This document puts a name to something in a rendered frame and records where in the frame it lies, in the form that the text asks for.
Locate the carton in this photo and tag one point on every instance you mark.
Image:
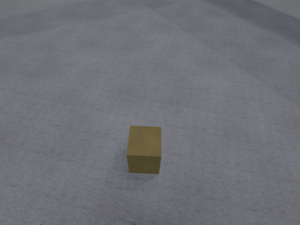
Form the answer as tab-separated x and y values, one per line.
144	149

